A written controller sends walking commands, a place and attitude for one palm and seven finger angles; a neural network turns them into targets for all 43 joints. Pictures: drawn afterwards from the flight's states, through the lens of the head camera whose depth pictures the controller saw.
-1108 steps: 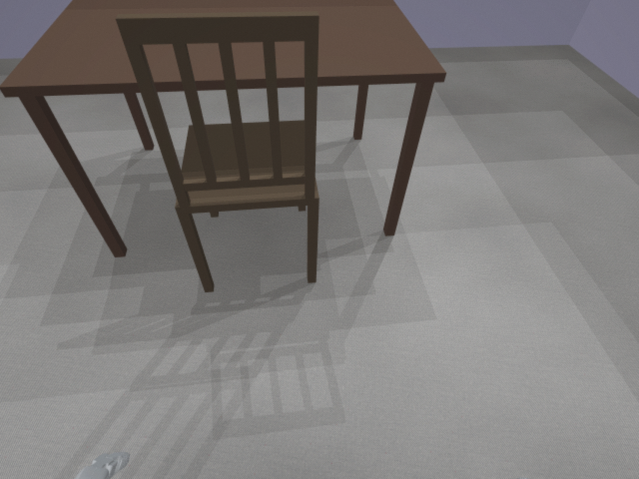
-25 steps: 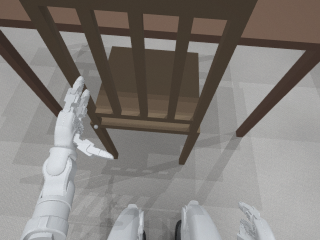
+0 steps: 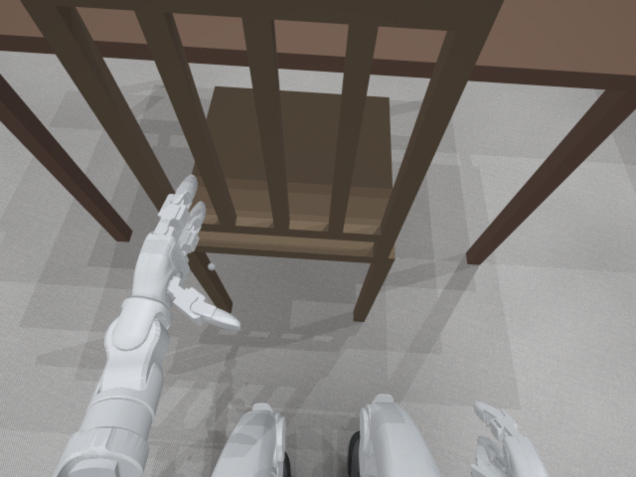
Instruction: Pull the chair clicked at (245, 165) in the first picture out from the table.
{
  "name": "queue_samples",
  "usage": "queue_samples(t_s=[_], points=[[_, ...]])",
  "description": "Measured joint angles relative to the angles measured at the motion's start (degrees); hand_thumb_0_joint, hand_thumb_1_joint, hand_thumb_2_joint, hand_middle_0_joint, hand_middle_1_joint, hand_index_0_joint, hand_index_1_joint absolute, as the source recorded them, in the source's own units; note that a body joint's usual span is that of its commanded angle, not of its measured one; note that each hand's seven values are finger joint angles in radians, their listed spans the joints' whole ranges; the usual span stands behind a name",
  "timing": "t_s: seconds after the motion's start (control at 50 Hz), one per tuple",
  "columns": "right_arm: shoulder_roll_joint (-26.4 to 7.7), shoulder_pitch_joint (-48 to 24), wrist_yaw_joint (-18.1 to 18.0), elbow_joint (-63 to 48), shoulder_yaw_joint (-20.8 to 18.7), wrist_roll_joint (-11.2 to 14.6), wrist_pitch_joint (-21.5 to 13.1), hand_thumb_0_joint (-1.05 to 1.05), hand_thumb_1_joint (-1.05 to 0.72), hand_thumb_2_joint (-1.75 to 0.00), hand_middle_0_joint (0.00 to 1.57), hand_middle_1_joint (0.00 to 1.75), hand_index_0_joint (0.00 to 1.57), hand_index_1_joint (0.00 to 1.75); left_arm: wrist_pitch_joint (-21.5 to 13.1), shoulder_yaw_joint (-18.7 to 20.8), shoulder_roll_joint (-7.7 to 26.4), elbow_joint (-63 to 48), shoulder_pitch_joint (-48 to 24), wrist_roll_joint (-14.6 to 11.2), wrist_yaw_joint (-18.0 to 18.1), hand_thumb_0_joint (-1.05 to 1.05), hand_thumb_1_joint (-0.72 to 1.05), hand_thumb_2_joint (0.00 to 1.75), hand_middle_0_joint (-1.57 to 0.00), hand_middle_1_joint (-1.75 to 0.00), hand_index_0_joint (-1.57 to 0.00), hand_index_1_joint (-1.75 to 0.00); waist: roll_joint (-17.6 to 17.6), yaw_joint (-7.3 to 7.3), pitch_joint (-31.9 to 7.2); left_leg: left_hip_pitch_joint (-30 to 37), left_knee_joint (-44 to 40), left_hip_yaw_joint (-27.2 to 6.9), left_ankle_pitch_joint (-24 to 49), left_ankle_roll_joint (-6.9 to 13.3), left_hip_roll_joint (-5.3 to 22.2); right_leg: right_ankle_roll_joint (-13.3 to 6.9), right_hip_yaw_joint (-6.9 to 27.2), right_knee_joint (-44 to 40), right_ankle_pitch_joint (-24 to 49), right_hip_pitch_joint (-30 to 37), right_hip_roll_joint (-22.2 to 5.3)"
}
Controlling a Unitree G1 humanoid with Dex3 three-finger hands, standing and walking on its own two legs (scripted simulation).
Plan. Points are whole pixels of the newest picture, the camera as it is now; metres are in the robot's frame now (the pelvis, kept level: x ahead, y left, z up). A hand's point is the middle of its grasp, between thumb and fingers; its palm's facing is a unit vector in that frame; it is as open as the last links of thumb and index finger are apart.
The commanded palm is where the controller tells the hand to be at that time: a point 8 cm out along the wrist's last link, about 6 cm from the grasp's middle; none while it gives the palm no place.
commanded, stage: aim the fingers beside a spindle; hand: left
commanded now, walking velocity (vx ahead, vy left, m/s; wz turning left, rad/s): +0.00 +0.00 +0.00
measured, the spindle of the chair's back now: (273, 152) +0.50 +0.06 +0.06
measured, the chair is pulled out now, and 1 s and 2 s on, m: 0.00 0.00 0.00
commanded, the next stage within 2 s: push the fingers through the gap in 0.40 s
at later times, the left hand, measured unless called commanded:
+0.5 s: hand (191, 249) +0.38 +0.16 +0.03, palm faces -0.02 -1.00 -0.06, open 16.9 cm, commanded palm +0.35 +0.21 +0.02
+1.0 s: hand (204, 225) +0.42 +0.15 +0.02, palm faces -0.08 -0.99 -0.06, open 16.9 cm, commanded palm +0.40 +0.20 +0.02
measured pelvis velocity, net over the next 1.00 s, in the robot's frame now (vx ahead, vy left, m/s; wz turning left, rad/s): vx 0.00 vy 0.00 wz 0.00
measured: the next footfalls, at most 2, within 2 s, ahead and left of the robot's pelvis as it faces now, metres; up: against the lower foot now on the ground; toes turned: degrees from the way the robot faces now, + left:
none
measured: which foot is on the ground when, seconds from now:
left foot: down 0.00-1.00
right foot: down 0.00-1.00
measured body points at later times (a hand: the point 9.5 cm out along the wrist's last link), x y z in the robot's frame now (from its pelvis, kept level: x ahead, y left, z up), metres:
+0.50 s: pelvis +0.00 +0.00 +0.00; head +0.12 +0.01 +0.43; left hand +0.37 +0.21 +0.03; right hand +0.14 -0.25 -0.11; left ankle +0.01 +0.09 -0.62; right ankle +0.05 -0.12 -0.62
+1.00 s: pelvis +0.00 +0.00 +0.00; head +0.13 +0.01 +0.43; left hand +0.41 +0.21 +0.03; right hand +0.10 -0.26 -0.12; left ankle +0.01 +0.09 -0.62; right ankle +0.05 -0.12 -0.62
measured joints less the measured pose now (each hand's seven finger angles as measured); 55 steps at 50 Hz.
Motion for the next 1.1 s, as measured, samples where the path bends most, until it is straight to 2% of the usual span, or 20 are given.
queue_samples(t_s=[0.08, 0.16, 0.24, 0.32, 0.36, 0.42, 0.5, 0.54, 0.6, 0.66, 0.7, 0.78, 0.86, 0.92, 1.02, 1.1], points=[[0.4, 0.2, -0.1, -0.4, -0.3, -0.8, -0.4, 0.01, -0.91, -0.9, 0.2, 0.3, 0.2, 0.3, -3.1, 1.5, -1.2, -4.7, 3.3, 1.4, 2.8, -0.02, -0.5, 0.3, -0.06, -0.09, -0.06, -0.09, -0.5, -0.29, 0.4, 1.2, -0.6, 0.5, -0.1, 0.0, 0.2, 0.1, 0.5, -0.3, 0.0, 0.9, 0.3], [0.6, 0.3, 0.2, 0.4, 0.0, -0.9, -0.5, 0.01, -0.91, -0.9, 0.2, 0.3, 0.2, 0.3, -5.4, 4.0, 1.2, -3.4, 1.3, 1.8, 4.7, -0.02, -0.5, 0.3, -0.06, -0.09, -0.06, -0.09, -0.9, 0.01, 0.0, 1.4, -0.2, 0.2, -0.3, -0.2, 0.2, -0.1, 0.2, 0.1, -0.4, 1.1, 0.2], [0.2, 0.2, 0.4, 0.7, 0.2, -0.2, -0.2, 0.01, -0.91, -0.9, 0.2, 0.3, 0.2, 0.3, -3.2, 3.0, 3.0, 0.5, -1.2, 0.2, 2.0, -0.01, -0.5, 0.3, -0.06, -0.08, -0.06, -0.08, -0.3, 0.52, -0.2, 0.8, 0.2, -0.5, -0.2, -0.2, 0.0, -0.3, -0.5, 0.1, -0.4, 0.9, 0.0], [-0.3, 0.0, 0.1, 0.3, -0.1, 0.3, -0.2, 0.01, -0.91, -0.9, 0.2, 0.3, 0.2, 0.3, -0.7, -0.5, 1.2, 0.9, -0.2, -0.8, -0.9, -0.01, -0.5, 0.3, -0.05, -0.08, -0.05, -0.08, 0.1, 0.69, -0.1, 0.4, 0.0, -0.5, 0.0, 0.0, -0.2, -0.1, -0.5, -0.2, -0.1, 0.7, -0.1], [-0.2, -0.3, -0.2, 0.1, -0.1, 0.0, -0.5, 0.01, -0.91, -0.9, 0.2, 0.3, 0.2, 0.3, -0.7, -1.1, -0.3, -0.4, 0.9, 0.0, -0.6, -0.01, -0.5, 0.3, -0.05, -0.08, -0.05, -0.08, 0.0, 0.42, 0.1, 0.3, 0.0, -0.3, 0.0, 0.0, -0.1, 0.1, -0.3, -0.2, 0.0, 0.5, -0.1], [0.2, -0.7, -0.4, -0.1, -0.2, -0.8, -1.0, 0.01, -0.91, -0.9, 0.2, 0.3, 0.2, 0.3, -2.6, 0.2, -1.4, -3.2, 1.8, 1.4, 2.1, -0.02, -0.5, 0.3, -0.06, -0.09, -0.06, -0.09, -0.4, -0.11, 0.5, 0.4, 0.2, 0.0, -0.1, 0.0, 0.0, 0.1, 0.1, 0.1, -0.1, 0.5, 0.0], [0.9, -0.8, -0.1, 0.1, 0.1, -1.2, -0.7, 0.01, -0.91, -0.9, 0.2, 0.3, 0.2, 0.3, -5.0, 3.6, 0.6, -3.3, -0.1, 2.6, 4.9, -0.02, -0.5, 0.3, -0.06, -0.09, -0.06, -0.09, -0.9, -0.25, 0.3, 0.5, 0.6, 0.1, -0.3, -0.1, 0.1, 0.0, 0.2, 0.7, -0.3, 0.3, 0.1], [0.9, -0.6, 0.2, 0.3, 0.3, -1.0, -0.3, 0.01, -0.91, -0.9, 0.2, 0.3, 0.2, 0.3, -4.7, 4.6, 2.2, -1.8, -1.3, 2.0, 4.6, -0.02, -0.5, 0.3, -0.06, -0.09, -0.06, -0.09, -0.8, -0.08, 0.0, 0.4, 0.7, 0.0, -0.4, -0.1, 0.1, -0.1, 0.0, 0.7, -0.3, 0.3, 0.2], [0.5, -0.1, 0.3, 0.4, 0.4, -0.2, 0.2, 0.01, -0.91, -0.9, 0.2, 0.3, 0.2, 0.3, -2.3, 3.7, 3.5, 0.4, -2.3, 0.5, 2.1, -0.01, -0.5, 0.3, -0.06, -0.09, -0.06, -0.08, -0.2, 0.41, 0.0, 0.6, 0.3, -0.4, -0.1, -0.1, 0.0, -0.1, -0.3, 0.2, -0.2, 0.8, 0.0], [0.1, 0.2, -0.2, 0.7, 0.5, 0.3, 0.2, 0.01, -0.91, -0.9, 0.2, 0.3, 0.2, 0.3, 0.0, 1.9, 3.0, 1.7, -2.4, -0.5, -0.4, -0.01, -0.5, 0.3, -0.05, -0.08, -0.05, -0.08, 0.2, 0.65, 0.0, 0.9, -0.4, -0.5, 0.2, 0.0, -0.1, 0.0, -0.4, -0.7, 0.2, 1.3, 0.0], [0.0, 0.3, -0.6, 0.9, 0.5, 0.2, -0.2, 0.01, -0.91, -0.9, 0.2, 0.3, 0.2, 0.3, 0.2, 1.3, 2.0, 1.8, -2.4, -0.5, -0.8, -0.01, -0.5, 0.3, -0.05, -0.08, -0.05, -0.08, 0.2, 0.48, 0.0, 0.9, -0.7, -0.5, 0.4, 0.1, -0.1, 0.1, -0.4, -1.1, 0.4, 1.4, 0.0], [0.0, 0.3, -0.7, 1.3, 0.2, -0.7, -1.1, 0.01, -0.91, -0.9, 0.2, 0.3, 0.2, 0.3, -2.6, 2.0, 0.5, 1.8, -3.6, 0.8, 1.3, -0.02, -0.5, 0.3, -0.06, -0.09, -0.06, -0.08, -0.3, -0.32, 0.1, 0.6, -0.4, -0.4, 0.4, 0.1, -0.1, 0.2, -0.3, -0.9, 0.5, 1.0, 0.0], [0.1, 0.3, -0.2, 1.8, 0.1, -1.3, -1.0, 0.01, -0.91, -0.9, 0.2, 0.3, 0.2, 0.3, -4.9, 3.5, 1.5, 4.7, -7.7, 2.7, 3.6, -0.02, -0.5, 0.3, -0.06, -0.09, -0.06, -0.09, -0.6, -1.12, 0.0, -0.6, 0.8, -0.3, 0.0, 0.1, -0.1, 0.1, -0.2, 0.4, 0.1, -0.3, 0.0], [-0.1, 0.5, 0.2, 1.8, 0.0, -1.2, -0.2, 0.01, -0.91, -0.9, 0.2, 0.3, 0.2, 0.3, -4.1, 4.0, 2.9, 7.5, -10.6, 3.4, 3.7, -0.01, -0.5, 0.3, -0.06, -0.09, -0.06, -0.09, -0.4, -1.47, 0.2, -1.4, 1.4, -0.3, -0.2, 0.1, -0.1, 0.1, -0.2, 1.0, 0.0, -1.1, 0.0], [-0.1, 1.5, 0.4, 1.7, 0.0, -1.0, 1.1, 0.01, -0.91, -0.9, 0.2, 0.3, 0.2, 0.3, -1.7, 4.2, 3.1, 8.8, -11.5, 2.6, 2.7, -0.02, -0.5, 0.3, -0.06, -0.09, -0.06, -0.08, 0.2, -1.53, 0.5, -1.4, 0.6, 0.2, 0.2, 0.2, 0.1, 0.2, 0.3, 0.3, 0.4, -1.3, 0.2], [0.0, 2.4, 0.3, 2.3, 0.2, -1.1, 1.1, 0.01, -0.91, -0.9, 0.2, 0.3, 0.2, 0.3, -2.5, 4.6, 2.4, 9.6, -12.0, 2.5, 3.4, -0.02, -0.5, 0.3, -0.06, -0.09, -0.06, -0.09, 0.3, -1.57, 0.4, -1.0, -0.1, 0.4, 0.4, 0.2, 0.1, 0.3, 0.5, -0.3, 0.7, -1.1, 0.2]])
